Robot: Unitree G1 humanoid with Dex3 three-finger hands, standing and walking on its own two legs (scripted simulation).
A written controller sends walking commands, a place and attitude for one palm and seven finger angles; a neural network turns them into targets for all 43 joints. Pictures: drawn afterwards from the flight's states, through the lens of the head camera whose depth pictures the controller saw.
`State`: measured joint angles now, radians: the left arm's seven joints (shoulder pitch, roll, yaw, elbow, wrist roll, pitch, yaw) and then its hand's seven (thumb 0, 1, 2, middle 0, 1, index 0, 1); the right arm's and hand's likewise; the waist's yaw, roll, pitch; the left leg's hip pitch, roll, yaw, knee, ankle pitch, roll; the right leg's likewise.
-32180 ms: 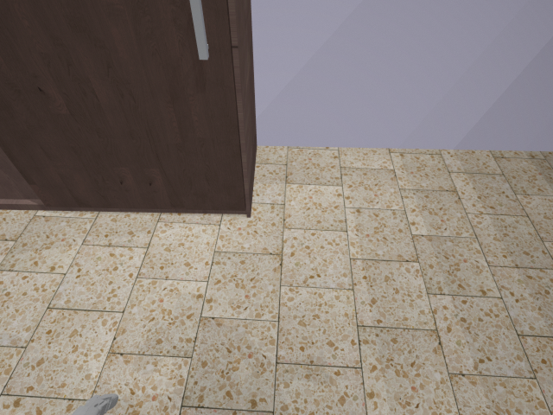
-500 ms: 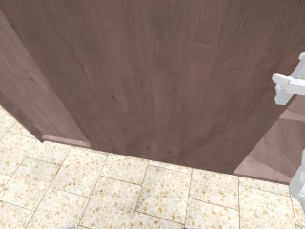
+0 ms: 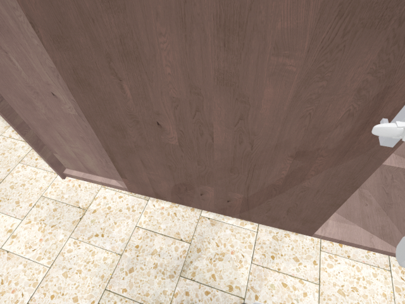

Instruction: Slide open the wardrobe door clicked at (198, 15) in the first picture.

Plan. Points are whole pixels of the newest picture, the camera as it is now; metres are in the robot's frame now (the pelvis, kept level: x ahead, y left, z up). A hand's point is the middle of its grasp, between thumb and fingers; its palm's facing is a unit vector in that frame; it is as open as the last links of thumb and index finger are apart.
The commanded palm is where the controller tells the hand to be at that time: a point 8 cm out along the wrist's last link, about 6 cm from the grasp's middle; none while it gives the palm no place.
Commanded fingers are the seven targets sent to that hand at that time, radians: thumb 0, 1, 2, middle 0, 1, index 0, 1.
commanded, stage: slip the hand off the handle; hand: right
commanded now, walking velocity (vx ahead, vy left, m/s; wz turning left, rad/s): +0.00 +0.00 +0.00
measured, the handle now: out of the picture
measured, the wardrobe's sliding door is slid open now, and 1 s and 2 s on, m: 0.48 0.48 0.48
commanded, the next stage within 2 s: draw the hand back to the body in 1.18 s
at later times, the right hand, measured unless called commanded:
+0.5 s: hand out of the picture +0.46 -0.37 +0.15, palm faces +0.44 +0.87 -0.21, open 14.6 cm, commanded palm +0.41 -0.40 +0.16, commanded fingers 0.00 0.55 -0.20 0.25 1.15 0.25 1.15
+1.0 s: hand out of the picture +0.37 -0.37 +0.15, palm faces +0.46 +0.86 -0.21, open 14.6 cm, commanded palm +0.32 -0.39 +0.16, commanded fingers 0.00 0.55 -0.20 0.25 1.15 0.25 1.15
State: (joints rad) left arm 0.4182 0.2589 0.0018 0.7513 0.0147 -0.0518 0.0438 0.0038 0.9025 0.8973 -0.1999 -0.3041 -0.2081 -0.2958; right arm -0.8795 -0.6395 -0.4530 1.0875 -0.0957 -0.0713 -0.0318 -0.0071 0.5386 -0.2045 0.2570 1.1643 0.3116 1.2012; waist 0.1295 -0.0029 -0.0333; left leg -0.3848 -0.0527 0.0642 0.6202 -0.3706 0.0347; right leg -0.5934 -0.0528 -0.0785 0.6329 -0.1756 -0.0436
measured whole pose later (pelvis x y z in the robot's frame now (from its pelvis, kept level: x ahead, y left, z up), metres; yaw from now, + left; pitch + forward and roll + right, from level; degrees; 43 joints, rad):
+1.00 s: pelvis +0.01 +0.00 +0.00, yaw -1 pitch +4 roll +2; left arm 0.32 0.27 -0.01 0.67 -0.05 -0.05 0.11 0.00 0.90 0.90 -0.20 -0.30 -0.21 -0.30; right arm -0.45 -0.64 -0.53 0.68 0.06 0.03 0.14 -0.01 0.54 -0.20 0.25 1.15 0.25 1.15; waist 0.03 -0.02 -0.05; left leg -0.29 -0.05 0.07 0.59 -0.38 0.04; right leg -0.51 -0.05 -0.06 0.63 -0.19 -0.04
